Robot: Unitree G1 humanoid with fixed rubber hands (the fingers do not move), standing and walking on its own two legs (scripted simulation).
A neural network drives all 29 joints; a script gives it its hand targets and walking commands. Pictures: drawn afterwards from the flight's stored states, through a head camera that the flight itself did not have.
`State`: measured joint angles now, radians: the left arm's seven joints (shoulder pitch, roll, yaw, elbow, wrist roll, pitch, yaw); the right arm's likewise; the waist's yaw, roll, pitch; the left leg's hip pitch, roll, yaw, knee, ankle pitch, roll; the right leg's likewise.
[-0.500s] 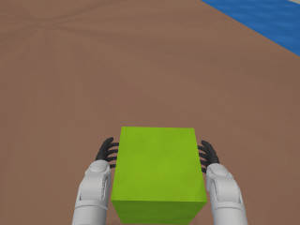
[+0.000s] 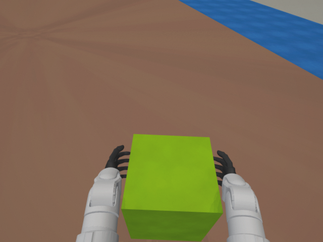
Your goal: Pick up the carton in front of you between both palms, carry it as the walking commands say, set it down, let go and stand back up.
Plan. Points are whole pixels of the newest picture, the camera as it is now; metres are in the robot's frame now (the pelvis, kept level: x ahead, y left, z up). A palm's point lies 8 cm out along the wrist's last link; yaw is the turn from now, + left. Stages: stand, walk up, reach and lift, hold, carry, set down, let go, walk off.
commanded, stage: hold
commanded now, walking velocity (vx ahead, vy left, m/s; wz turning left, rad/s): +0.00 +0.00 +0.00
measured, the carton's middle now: (168, 190) +0.30 +0.00 -0.04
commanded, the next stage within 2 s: set down in 0.32 s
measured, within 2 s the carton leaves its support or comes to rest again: neither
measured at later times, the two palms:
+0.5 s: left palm (117, 168) +0.31 +0.14 +0.03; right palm (229, 174) +0.31 -0.16 +0.04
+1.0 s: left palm (119, 191) +0.35 +0.16 -0.16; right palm (204, 192) +0.36 -0.14 -0.16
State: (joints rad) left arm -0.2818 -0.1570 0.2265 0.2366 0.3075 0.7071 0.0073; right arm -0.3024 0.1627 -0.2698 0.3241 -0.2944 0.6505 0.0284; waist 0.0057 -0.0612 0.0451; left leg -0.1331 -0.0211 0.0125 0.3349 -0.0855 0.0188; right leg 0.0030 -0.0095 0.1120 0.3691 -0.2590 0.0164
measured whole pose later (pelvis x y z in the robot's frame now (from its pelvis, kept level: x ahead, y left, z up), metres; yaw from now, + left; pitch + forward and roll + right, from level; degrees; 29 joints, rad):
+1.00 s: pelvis -0.02 -0.02 -0.08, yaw +0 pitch +30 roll -2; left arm -0.56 -0.11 0.40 0.46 0.26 0.15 -0.02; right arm -0.56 0.15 -0.36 0.53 -0.19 0.11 -0.06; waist 0.04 -0.05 -0.02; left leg -1.18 -0.02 -0.11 0.87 -0.21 -0.04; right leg -1.05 0.09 0.09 0.94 -0.41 0.02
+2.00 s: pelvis -0.08 -0.02 -0.32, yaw -5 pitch +49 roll -3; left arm -1.06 0.03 0.54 0.66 0.19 0.23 0.05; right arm -1.21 -0.08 -0.31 0.90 -0.14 0.20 -0.11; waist 0.11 -0.07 -0.06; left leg -2.26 -0.07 -0.13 1.78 -0.38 -0.10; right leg -2.14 0.20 0.07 1.91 -0.63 0.07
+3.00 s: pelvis -0.09 -0.03 -0.39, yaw -5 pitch +45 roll +2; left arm -1.24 0.18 0.55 0.97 0.12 0.13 0.00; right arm -1.42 -0.19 -0.12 1.14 -0.09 0.14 -0.10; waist 0.16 -0.04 0.18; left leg -2.35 -0.01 -0.07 2.00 -0.43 -0.09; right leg -2.26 0.19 0.06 2.14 -0.66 0.05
